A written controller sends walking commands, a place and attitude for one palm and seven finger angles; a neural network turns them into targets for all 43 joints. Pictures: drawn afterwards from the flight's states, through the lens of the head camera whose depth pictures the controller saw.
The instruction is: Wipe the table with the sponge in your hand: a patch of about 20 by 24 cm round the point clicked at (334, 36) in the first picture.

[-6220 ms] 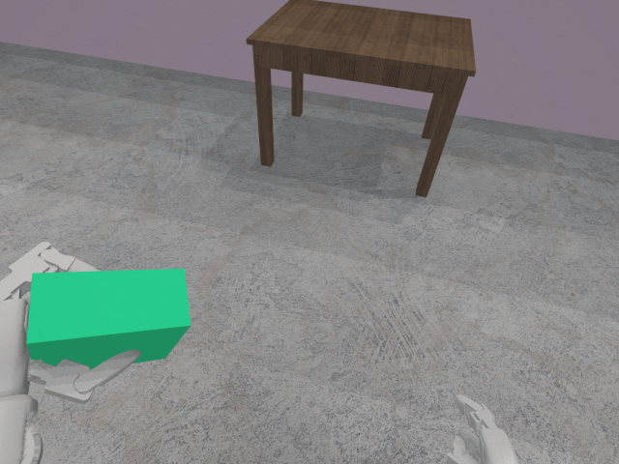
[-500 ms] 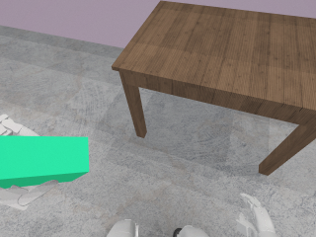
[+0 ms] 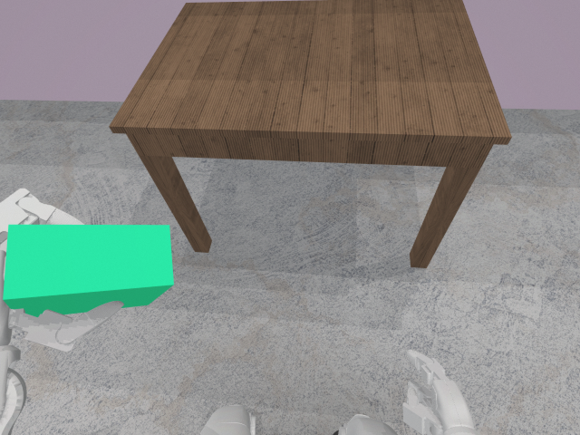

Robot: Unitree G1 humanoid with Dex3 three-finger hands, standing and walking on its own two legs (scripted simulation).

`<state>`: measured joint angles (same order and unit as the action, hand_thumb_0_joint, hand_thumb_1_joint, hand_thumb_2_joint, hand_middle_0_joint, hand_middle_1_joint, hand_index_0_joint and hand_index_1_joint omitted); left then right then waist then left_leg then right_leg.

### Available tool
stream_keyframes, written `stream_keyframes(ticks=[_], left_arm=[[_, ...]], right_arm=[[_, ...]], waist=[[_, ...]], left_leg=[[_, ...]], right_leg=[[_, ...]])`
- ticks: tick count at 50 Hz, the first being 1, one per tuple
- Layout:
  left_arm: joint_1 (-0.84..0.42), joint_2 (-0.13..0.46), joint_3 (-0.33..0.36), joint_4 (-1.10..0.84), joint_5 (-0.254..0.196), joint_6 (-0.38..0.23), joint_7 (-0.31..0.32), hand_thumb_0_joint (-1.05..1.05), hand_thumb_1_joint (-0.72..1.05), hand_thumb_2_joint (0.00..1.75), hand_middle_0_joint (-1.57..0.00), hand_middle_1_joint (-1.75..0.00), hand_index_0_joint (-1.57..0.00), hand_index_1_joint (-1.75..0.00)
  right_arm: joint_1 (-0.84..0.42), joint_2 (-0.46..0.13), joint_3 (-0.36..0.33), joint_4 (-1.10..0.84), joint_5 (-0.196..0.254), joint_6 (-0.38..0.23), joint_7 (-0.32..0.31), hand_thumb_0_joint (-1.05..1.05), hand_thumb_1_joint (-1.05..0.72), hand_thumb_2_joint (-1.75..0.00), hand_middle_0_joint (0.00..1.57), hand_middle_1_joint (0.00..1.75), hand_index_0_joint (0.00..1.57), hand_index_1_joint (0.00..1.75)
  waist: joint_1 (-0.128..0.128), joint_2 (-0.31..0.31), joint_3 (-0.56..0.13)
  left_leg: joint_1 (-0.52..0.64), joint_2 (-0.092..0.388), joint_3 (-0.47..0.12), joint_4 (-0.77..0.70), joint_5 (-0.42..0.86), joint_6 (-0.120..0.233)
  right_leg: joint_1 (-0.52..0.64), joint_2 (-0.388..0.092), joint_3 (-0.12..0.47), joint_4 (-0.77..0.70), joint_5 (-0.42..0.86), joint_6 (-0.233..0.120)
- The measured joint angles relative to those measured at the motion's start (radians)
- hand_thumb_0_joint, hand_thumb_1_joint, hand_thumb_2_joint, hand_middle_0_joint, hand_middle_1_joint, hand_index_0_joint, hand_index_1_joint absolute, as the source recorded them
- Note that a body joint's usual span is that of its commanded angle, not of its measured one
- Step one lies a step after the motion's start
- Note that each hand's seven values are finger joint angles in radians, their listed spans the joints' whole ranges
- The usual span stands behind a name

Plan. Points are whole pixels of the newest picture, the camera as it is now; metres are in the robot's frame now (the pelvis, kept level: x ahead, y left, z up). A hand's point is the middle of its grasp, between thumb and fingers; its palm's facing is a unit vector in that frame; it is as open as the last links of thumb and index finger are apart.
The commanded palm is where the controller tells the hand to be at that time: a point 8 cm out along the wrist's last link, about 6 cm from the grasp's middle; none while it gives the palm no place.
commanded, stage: turn to face it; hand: left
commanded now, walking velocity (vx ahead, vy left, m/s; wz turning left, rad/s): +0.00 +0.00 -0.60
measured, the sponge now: (116, 271) +0.25 +0.20 +0.16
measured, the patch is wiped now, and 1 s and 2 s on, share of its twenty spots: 0.00 0.00 0.00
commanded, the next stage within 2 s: take the last steps up to it in 0.72 s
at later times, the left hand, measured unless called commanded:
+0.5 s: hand (129, 321) +0.19 +0.15 +0.19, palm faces +0.15 -0.87 -0.48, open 10.2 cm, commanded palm +0.14 +0.20 +0.20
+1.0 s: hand (194, 374) +0.15 +0.08 +0.20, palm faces +0.00 -0.86 -0.51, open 10.2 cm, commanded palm +0.12 +0.14 +0.20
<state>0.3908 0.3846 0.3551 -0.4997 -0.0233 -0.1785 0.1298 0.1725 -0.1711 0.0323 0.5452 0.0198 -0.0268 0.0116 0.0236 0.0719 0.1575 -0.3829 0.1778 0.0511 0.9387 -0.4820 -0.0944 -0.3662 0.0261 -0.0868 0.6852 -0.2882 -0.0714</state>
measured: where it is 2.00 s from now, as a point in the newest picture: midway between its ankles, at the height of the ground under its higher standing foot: outside the picture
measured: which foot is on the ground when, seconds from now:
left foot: up 0.00-0.40, down 0.42-0.64, up 0.66-0.94, down 0.96-1.00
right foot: down 0.00-0.42, up 0.44-0.62, down 0.64-0.98, up 1.00-1.00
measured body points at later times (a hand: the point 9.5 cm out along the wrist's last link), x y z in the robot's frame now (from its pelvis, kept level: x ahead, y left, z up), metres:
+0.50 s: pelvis -0.08 -0.03 +0.01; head -0.06 -0.04 +0.46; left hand +0.17 +0.19 +0.21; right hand +0.03 -0.31 -0.07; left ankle -0.07 +0.14 -0.72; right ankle -0.01 -0.09 -0.68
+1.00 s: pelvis -0.14 -0.05 +0.02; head -0.12 -0.06 +0.46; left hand +0.14 +0.13 +0.22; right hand -0.11 -0.35 -0.07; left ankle -0.10 +0.06 -0.72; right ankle -0.10 -0.15 -0.71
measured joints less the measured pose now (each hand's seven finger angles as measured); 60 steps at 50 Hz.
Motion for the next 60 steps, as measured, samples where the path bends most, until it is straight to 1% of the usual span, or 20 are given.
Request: stream_keyframes(ticks=[3, 6, 12, 20, 21, 23, 25, 27, 29, 31, 33, 35, 38, 42, 48, 49, 51, 54, 58, 60], left_arm=[[0.065, 0.005, 0.02, -0.032, -0.022, 0.0, 0.0, 0.0, -0.49, 1.0, -0.76, -1.34, -0.73, -1.34], [0.133, 0.02, 0.031, -0.063, -0.031, -0.008, 0.002, 0.0, -0.49, 1.0, -0.76, -1.34, -0.73, -1.34], [0.162, 0.041, 0.041, -0.062, -0.035, -0.015, 0.012, 0.0, -0.49, 1.0, -0.76, -1.34, -0.73, -1.34], [0.096, -0.008, -0.003, -0.017, -0.017, 0.008, 0.009, 0.0, -0.49, 1.0, -0.76, -1.34, -0.73, -1.34], [0.087, -0.008, -0.007, -0.019, -0.016, 0.005, 0.004, 0.0, -0.49, 1.0, -0.76, -1.34, -0.73, -1.34], [0.066, 0.004, -0.001, -0.016, -0.009, -0.001, -0.008, 0.0, -0.49, 1.0, -0.76, -1.34, -0.73, -1.34], [0.068, 0.019, 0.015, -0.01, 0.0, -0.002, -0.019, 0.0, -0.49, 1.0, -0.76, -1.34, -0.73, -1.34], [0.082, 0.017, 0.027, 0.005, 0.0, -0.008, -0.021, 0.0, -0.49, 1.0, -0.76, -1.34, -0.73, -1.34], [0.097, 0.002, 0.027, 0.017, -0.004, -0.008, -0.011, 0.0, -0.49, 1.0, -0.76, -1.34, -0.73, -1.34], [0.093, 0.0, 0.027, 0.014, 0.001, -0.001, -0.001, 0.0, -0.49, 1.0, -0.76, -1.34, -0.73, -1.34], [0.038, -0.01, 0.016, 0.021, 0.013, -0.004, 0.002, 0.0, -0.5, 1.0, -0.76, -1.34, -0.73, -1.34], [-0.013, -0.029, -0.004, 0.033, 0.01, -0.002, 0.0, 0.0, -0.5, 1.0, -0.76, -1.34, -0.73, -1.34], [0.021, -0.036, -0.007, -0.003, -0.005, -0.003, -0.001, 0.0, -0.5, 1.0, -0.76, -1.34, -0.73, -1.34], [0.127, 0.012, 0.02, -0.074, -0.012, -0.033, -0.005, 0.0, -0.5, 1.0, -0.76, -1.34, -0.73, -1.34], [0.17, 0.063, 0.05, -0.086, 0.003, -0.053, 0.012, 0.0, -0.5, 1.0, -0.76, -1.34, -0.73, -1.34], [0.161, 0.059, 0.048, -0.073, 0.005, -0.055, 0.013, 0.0, -0.5, 1.0, -0.76, -1.34, -0.73, -1.34], [0.144, 0.034, 0.039, -0.033, 0.014, -0.056, 0.015, 0.0, -0.5, 1.0, -0.76, -1.34, -0.73, -1.34], [0.135, -0.005, 0.023, 0.041, 0.028, -0.049, 0.014, 0.0, -0.5, 1.0, -0.76, -1.34, -0.73, -1.34], [0.116, -0.039, -0.006, 0.085, 0.034, -0.023, 0.018, 0.0, -0.5, 1.0, -0.76, -1.34, -0.73, -1.34], [0.091, -0.037, -0.015, 0.082, 0.042, -0.023, 0.019, 0.0, -0.5, 1.0, -0.76, -1.34, -0.73, -1.34]], right_arm=[[-0.03, -0.022, -0.012, 0.017, -0.006, 0.045, -0.003, 0.01, -0.9, -0.9, 0.2, 0.3, 0.2, 0.3], [-0.029, -0.046, -0.036, 0.019, -0.008, 0.069, -0.01, 0.01, -0.9, -0.9, 0.2, 0.3, 0.2, 0.3], [-0.001, -0.096, -0.074, 0.017, -0.008, 0.096, -0.025, 0.01, -0.9, -0.9, 0.19, 0.3, 0.19, 0.3], [0.008, -0.111, -0.075, -0.017, -0.005, 0.11, -0.021, 0.01, -0.91, -0.9, 0.19, 0.3, 0.19, 0.3], [0.008, -0.108, -0.074, -0.025, -0.008, 0.104, -0.021, 0.01, -0.9, -0.9, 0.19, 0.3, 0.19, 0.3], [0.0, -0.084, -0.072, -0.034, -0.011, 0.09, -0.026, 0.01, -0.9, -0.9, 0.19, 0.3, 0.19, 0.3], [0.009, -0.051, -0.068, -0.038, -0.009, 0.068, -0.029, 0.01, -0.9, -0.9, 0.19, 0.3, 0.19, 0.3], [0.026, -0.028, -0.058, -0.033, -0.004, 0.042, -0.028, 0.01, -0.9, -0.9, 0.19, 0.3, 0.19, 0.3], [0.042, -0.017, -0.043, -0.026, 0.004, 0.016, -0.025, 0.01, -0.9, -0.9, 0.19, 0.3, 0.19, 0.3], [0.059, -0.007, -0.026, -0.021, 0.008, -0.012, -0.02, 0.01, -0.9, -0.9, 0.19, 0.3, 0.2, 0.3], [0.043, -0.005, -0.018, 0.008, 0.007, -0.03, -0.019, 0.01, -0.9, -0.9, 0.2, 0.3, 0.2, 0.3], [0.008, -0.011, -0.017, 0.053, 0.003, -0.019, -0.02, 0.01, -0.9, -0.9, 0.2, 0.3, 0.2, 0.3], [-0.026, -0.022, -0.019, 0.072, -0.005, 0.011, -0.02, 0.01, -0.9, -0.9, 0.2, 0.3, 0.2, 0.3], [-0.018, -0.033, -0.032, 0.052, -0.012, 0.019, -0.028, 0.01, -0.9, -0.9, 0.2, 0.3, 0.2, 0.3], [0.04, -0.082, -0.057, 0.041, -0.015, 0.005, -0.048, 0.01, -0.9, -0.9, 0.2, 0.3, 0.2, 0.3], [0.047, -0.085, -0.064, 0.045, -0.017, 0.002, -0.054, 0.01, -0.9, -0.9, 0.19, 0.3, 0.2, 0.3], [0.061, -0.087, -0.072, 0.053, -0.017, -0.004, -0.065, 0.01, -0.9, -0.9, 0.19, 0.3, 0.19, 0.3], [0.089, -0.075, -0.076, 0.072, -0.014, -0.025, -0.069, 0.01, -0.9, -0.9, 0.19, 0.3, 0.19, 0.3], [0.109, -0.05, -0.058, 0.088, -0.013, -0.05, -0.071, 0.01, -0.9, -0.9, 0.19, 0.3, 0.19, 0.3], [0.104, -0.035, -0.045, 0.088, -0.017, -0.059, -0.069, 0.01, -0.9, -0.9, 0.19, 0.3, 0.19, 0.3]], waist=[[-0.028, -0.024, 0.014], [-0.045, -0.041, 0.002], [-0.031, -0.079, -0.07], [-0.012, -0.111, -0.146], [-0.015, -0.106, -0.148], [-0.018, -0.114, -0.123], [-0.012, -0.115, -0.113], [-0.004, -0.089, -0.115], [0.014, -0.048, -0.11], [0.028, -0.024, -0.096], [0.023, 0.001, -0.058], [0.012, -0.005, -0.022], [-0.017, -0.033, 0.0], [-0.051, -0.077, -0.022], [-0.066, -0.093, -0.103], [-0.064, -0.095, -0.107], [-0.056, -0.088, -0.118], [-0.057, -0.058, -0.156], [-0.033, -0.03, -0.175], [-0.022, -0.033, -0.169]], left_leg=[[-0.08, -0.08, -0.035, 0.211, 0.019, -0.002], [-0.099, -0.116, -0.029, 0.215, 0.046, -0.005], [-0.031, -0.151, -0.021, -0.016, 0.032, 0.012], [0.164, -0.175, -0.001, -0.396, 0.004, 0.076], [0.188, -0.165, 0.0, -0.458, 0.027, 0.091], [0.184, -0.144, 0.02, -0.466, 0.186, 0.088], [0.183, -0.124, 0.036, -0.433, 0.192, 0.061], [0.181, -0.088, 0.045, -0.406, 0.165, 0.033], [0.175, -0.041, 0.056, -0.371, 0.142, 0.005], [0.153, 0.001, 0.063, -0.296, 0.105, -0.016], [0.085, 0.025, 0.019, -0.144, 0.027, 0.004], [0.005, -0.03, -0.04, 0.044, -0.037, 0.021], [-0.062, -0.102, -0.043, 0.191, -0.002, 0.029], [-0.035, -0.144, 0.002, 0.043, 0.017, 0.039], [0.143, -0.163, 0.029, -0.394, 0.048, 0.097], [0.157, -0.164, 0.03, -0.43, 0.119, 0.107], [0.169, -0.156, 0.031, -0.43, 0.196, 0.116], [0.182, -0.138, 0.014, -0.433, 0.188, 0.12], [0.181, -0.115, 0.006, -0.405, 0.164, 0.094], [0.148, -0.114, 0.003, -0.33, 0.125, 0.085]], right_leg=[[-0.008, 0.017, 0.043, -0.048, 0.048, -0.024], [0.0, 0.037, 0.077, -0.115, 0.104, -0.031], [-0.01, 0.066, 0.144, -0.206, 0.189, -0.044], [-0.054, 0.104, 0.2, -0.286, 0.289, -0.03], [-0.073, 0.116, 0.196, -0.268, 0.274, -0.016], [-0.132, 0.121, 0.177, -0.101, 0.11, 0.049], [-0.197, 0.099, 0.135, 0.188, -0.013, 0.089], [-0.199, 0.056, 0.093, 0.319, -0.091, 0.106], [-0.13, 0.008, 0.057, 0.228, -0.128, 0.114], [-0.021, -0.027, 0.036, 0.039, -0.054, 0.118], [-0.008, -0.008, 0.013, 0.014, 0.008, 0.063], [-0.022, -0.002, 0.012, 0.032, -0.003, 0.016], [-0.018, 0.005, 0.041, -0.029, 0.041, 0.0], [-0.01, 0.012, 0.076, -0.129, 0.115, -0.005], [-0.02, 0.025, 0.076, -0.182, 0.15, 0.003], [-0.025, 0.025, 0.076, -0.155, 0.108, 0.012], [-0.045, 0.023, 0.063, -0.029, -0.043, 0.041], [-0.065, 0.0, 0.024, 0.167, -0.115, 0.072], [0.045, -0.042, -0.033, 0.017, -0.136, 0.09], [0.106, -0.055, -0.041, -0.114, -0.058, 0.071]])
